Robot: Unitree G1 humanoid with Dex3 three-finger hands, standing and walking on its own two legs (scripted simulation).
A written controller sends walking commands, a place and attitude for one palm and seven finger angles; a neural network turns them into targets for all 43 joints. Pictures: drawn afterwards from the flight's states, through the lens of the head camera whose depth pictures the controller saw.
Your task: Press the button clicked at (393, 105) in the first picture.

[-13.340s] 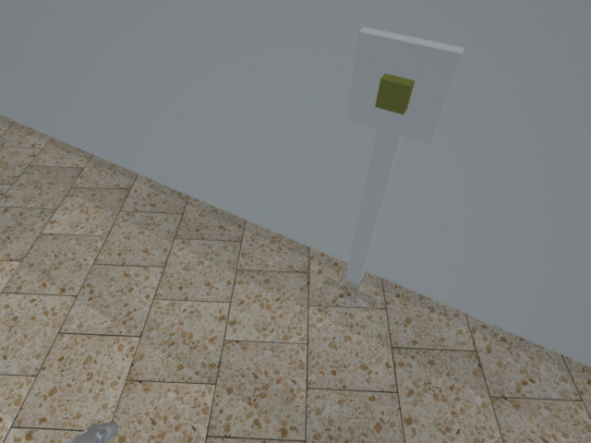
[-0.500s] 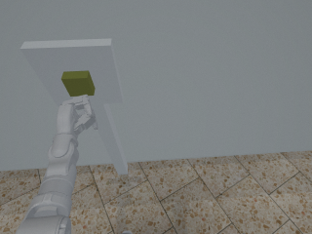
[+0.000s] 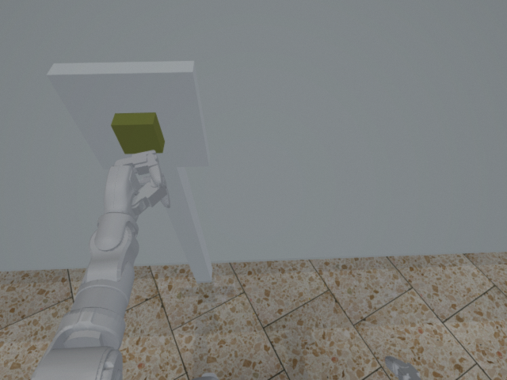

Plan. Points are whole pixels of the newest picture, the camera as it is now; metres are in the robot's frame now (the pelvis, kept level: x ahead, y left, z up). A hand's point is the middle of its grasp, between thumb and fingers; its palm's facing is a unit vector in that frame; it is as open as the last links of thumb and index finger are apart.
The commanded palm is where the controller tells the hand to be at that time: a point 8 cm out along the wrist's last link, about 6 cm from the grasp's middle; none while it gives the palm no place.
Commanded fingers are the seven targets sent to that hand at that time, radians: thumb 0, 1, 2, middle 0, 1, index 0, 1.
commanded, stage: press the button with the knuckle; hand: left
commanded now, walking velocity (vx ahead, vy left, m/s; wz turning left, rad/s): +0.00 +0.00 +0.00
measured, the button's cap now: (140, 132) +0.49 +0.20 +0.11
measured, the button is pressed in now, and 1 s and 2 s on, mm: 0 13 0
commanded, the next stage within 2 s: hold the button down briefly in 1.08 s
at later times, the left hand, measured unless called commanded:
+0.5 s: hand (164, 169) +0.43 +0.16 +0.08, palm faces +0.05 -1.00 -0.01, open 3.1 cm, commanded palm +0.40 +0.21 +0.08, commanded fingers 0.00 0.90 0.90 -1.30 -1.50 -1.30 -1.50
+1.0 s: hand (161, 164) +0.45 +0.16 +0.07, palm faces +0.05 -1.00 -0.02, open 2.7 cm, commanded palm +0.44 +0.21 +0.08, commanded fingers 0.00 0.90 0.90 -1.30 -1.50 -1.30 -1.50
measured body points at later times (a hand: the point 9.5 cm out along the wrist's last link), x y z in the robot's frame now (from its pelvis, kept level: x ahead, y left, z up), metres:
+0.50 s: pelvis -0.01 +0.00 +0.00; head +0.06 +0.00 +0.44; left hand +0.42 +0.21 +0.08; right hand +0.06 -0.26 -0.12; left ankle +0.02 +0.10 -0.71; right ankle -0.02 -0.09 -0.71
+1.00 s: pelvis -0.02 +0.00 -0.01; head +0.06 +0.00 +0.43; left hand +0.44 +0.22 +0.08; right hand +0.02 -0.26 -0.13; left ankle +0.02 +0.10 -0.71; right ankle -0.02 -0.09 -0.71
